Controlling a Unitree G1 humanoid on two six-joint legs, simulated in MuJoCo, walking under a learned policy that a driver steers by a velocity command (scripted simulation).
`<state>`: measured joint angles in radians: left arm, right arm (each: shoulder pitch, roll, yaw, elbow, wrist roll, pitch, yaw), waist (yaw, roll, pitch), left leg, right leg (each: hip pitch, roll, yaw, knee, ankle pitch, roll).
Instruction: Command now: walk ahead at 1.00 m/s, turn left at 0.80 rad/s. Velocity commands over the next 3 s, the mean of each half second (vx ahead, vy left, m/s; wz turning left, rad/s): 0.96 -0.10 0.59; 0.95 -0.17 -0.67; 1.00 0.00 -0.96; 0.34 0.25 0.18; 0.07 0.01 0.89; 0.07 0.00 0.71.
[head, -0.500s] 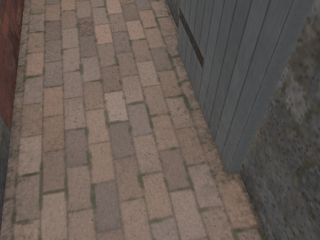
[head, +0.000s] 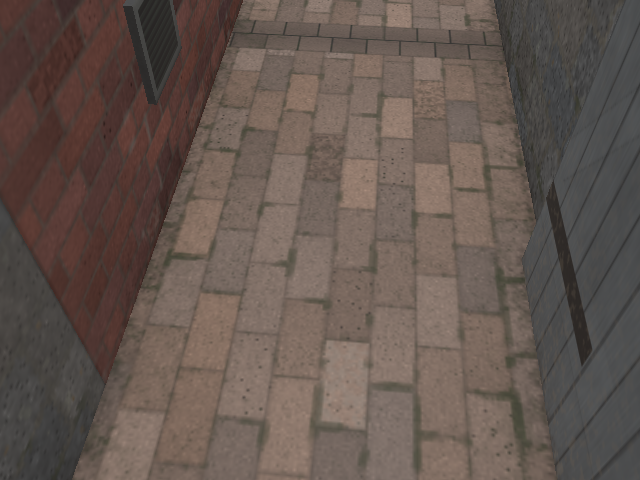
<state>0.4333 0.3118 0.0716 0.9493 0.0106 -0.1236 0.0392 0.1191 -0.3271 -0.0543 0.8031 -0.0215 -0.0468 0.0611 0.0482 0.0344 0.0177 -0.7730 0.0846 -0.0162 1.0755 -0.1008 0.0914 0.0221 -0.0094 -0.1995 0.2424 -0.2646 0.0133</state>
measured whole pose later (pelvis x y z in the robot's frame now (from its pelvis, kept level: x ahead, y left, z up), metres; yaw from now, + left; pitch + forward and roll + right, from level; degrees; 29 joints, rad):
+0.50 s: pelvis +0.50 +0.11 +0.00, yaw +17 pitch +0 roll -2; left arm 0.07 0.29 0.01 0.73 0.02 -0.03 -0.10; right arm 0.51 -0.27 -0.08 0.91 0.00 -0.12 -0.02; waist -0.09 -0.07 0.05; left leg 0.10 -0.10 -0.04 0.22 -0.31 0.11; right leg -0.79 -0.08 0.02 0.77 0.06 -0.09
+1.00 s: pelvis +0.97 +0.17 +0.00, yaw -6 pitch +2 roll -1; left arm 0.50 0.35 0.08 0.88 0.00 -0.07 -0.06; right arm -0.09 -0.20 0.06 0.59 -0.02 -0.06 -0.05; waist 0.19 -0.02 0.04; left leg -0.63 0.11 -0.11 0.66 -0.10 -0.06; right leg -0.07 0.23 0.22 0.31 -0.23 -0.16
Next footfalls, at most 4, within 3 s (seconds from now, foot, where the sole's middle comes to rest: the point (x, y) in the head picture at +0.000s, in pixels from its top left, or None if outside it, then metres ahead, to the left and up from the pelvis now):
0.20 left None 0.40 0.12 -0.78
0.68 right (295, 303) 0.94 0.14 -0.78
1.10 left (238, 211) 1.25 0.33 -0.78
1.50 right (371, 154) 1.51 -0.05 -0.78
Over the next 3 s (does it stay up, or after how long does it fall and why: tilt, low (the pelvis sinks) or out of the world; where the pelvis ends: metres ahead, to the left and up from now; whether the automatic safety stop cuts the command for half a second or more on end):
stays up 1.90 -0.06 0.00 its command is cut before an obstacle after 0.4 s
